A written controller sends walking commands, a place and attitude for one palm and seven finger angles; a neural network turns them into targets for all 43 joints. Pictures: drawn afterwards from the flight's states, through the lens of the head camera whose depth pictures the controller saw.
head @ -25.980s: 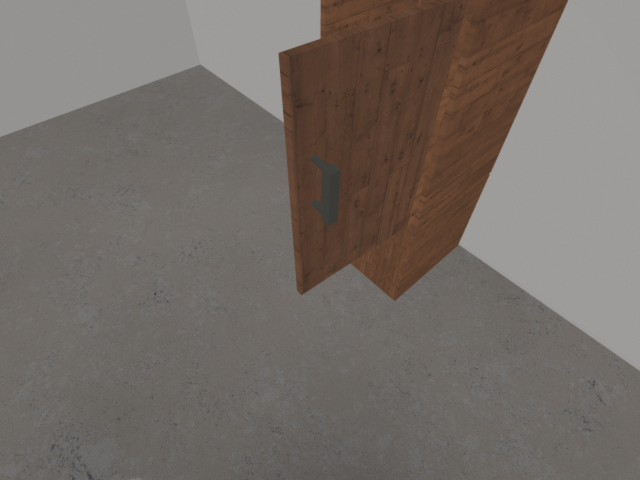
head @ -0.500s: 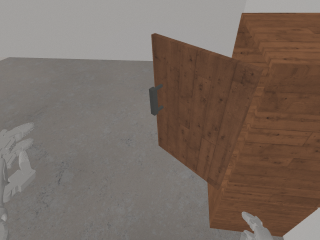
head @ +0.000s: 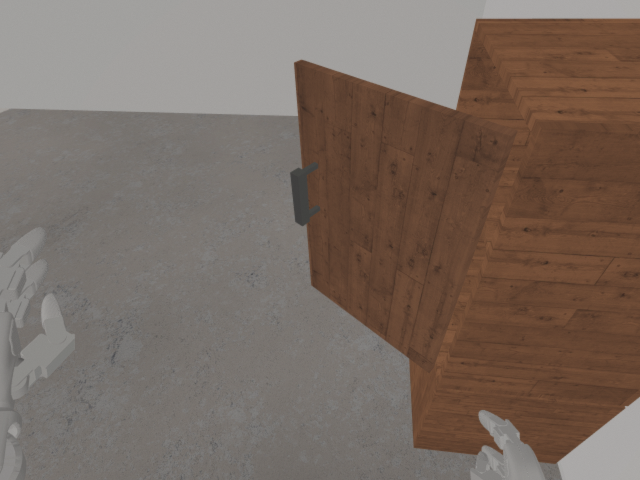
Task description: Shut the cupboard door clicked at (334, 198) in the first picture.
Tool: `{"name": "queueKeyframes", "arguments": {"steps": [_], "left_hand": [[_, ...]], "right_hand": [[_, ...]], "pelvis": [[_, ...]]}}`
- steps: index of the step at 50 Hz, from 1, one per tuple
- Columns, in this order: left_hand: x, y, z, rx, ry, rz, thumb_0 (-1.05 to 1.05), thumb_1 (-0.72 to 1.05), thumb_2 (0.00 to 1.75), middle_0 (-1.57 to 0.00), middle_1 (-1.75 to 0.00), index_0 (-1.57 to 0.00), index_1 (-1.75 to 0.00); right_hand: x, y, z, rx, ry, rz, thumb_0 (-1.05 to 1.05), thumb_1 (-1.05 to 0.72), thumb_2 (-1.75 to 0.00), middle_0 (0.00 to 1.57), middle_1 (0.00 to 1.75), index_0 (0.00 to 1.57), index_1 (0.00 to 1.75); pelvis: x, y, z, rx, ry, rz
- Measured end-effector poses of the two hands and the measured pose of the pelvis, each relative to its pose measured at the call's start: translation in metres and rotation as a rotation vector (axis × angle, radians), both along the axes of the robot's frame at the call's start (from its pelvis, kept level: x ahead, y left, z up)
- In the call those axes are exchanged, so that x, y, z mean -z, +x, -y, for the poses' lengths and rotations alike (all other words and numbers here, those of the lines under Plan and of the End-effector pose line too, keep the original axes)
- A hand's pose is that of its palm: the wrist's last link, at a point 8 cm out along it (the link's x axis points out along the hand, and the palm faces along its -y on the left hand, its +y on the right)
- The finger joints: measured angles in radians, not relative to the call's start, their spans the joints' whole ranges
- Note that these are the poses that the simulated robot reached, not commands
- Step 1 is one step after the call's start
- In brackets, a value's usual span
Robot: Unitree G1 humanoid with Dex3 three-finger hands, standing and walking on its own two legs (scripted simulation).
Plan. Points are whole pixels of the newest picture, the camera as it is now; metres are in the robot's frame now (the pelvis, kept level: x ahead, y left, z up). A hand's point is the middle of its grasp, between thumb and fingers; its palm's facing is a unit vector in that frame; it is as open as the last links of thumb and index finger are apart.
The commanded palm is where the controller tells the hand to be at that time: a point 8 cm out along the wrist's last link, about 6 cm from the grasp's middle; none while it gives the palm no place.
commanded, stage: step back with the hand held close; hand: left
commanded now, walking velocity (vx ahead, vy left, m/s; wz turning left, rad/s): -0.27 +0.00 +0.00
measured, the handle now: (307, 193) +0.64 +0.11 +0.00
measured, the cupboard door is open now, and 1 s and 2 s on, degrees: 53 53 53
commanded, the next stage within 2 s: stop stepping back and stand still in 1.38 s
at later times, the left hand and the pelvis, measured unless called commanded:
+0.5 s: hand (25, 359) +0.17 +0.30 +0.15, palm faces +0.38 -0.79 -0.48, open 7.4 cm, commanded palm +0.11 +0.33 +0.17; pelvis -0.04 +0.04 -0.01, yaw -2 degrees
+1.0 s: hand out of the picture +0.09 +0.27 +0.16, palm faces +0.36 -0.81 -0.46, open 7.4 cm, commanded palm +0.02 +0.32 +0.17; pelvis -0.13 +0.02 -0.02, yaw -1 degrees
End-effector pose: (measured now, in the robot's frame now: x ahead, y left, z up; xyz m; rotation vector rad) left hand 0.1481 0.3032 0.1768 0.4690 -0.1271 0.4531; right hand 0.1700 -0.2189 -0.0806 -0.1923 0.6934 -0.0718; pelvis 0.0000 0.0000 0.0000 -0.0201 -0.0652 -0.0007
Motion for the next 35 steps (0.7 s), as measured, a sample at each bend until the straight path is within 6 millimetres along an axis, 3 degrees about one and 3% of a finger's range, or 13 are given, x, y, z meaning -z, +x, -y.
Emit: {"name": "queueKeyframes", "arguments": {"steps": [10,16,24,31,35], "left_hand": [[0.017,0.018,-0.004,0.068,0.029,-0.049,0.01,0.89,0.90,-0.21,-0.30,-0.21,-0.31],[0.006,0.017,-0.011,0.144,0.089,-0.006,0.01,0.89,0.90,-0.21,-0.30,-0.21,-0.31],[0.002,-0.012,-0.035,0.131,0.127,0.063,0.01,0.89,0.90,-0.21,-0.30,-0.21,-0.31],[0.014,-0.047,-0.045,0.081,0.094,0.101,0.01,0.89,0.90,-0.21,-0.30,-0.21,-0.31],[0.009,-0.065,-0.047,0.060,0.106,0.150,0.01,0.89,0.90,-0.21,-0.30,-0.21,-0.31]], "right_hand": [[0.004,-0.014,0.019,0.110,-0.050,-0.075,0.01,-0.90,-0.90,0.21,0.30,0.20,0.30],[-0.006,-0.027,0.018,0.165,-0.087,-0.067,0.01,-0.90,-0.90,0.20,0.30,0.20,0.30],[-0.014,-0.049,0.000,0.154,-0.099,-0.021,0.01,-0.90,-0.90,0.20,0.30,0.20,0.30],[-0.005,-0.076,-0.017,0.109,-0.101,-0.030,0.01,-0.90,-0.90,0.21,0.30,0.20,0.30],[0.001,-0.091,-0.023,0.078,-0.103,-0.049,0.01,-0.90,-0.90,0.21,0.30,0.21,0.30]], "pelvis": [[0.004,-0.002,-0.011,0.020,-0.009,-0.084],[0.008,-0.012,-0.022,0.033,-0.003,-0.086],[0.013,-0.038,-0.036,0.042,-0.005,-0.077],[0.020,-0.062,-0.043,0.016,-0.016,-0.055],[0.021,-0.073,-0.043,-0.001,-0.033,-0.051]]}}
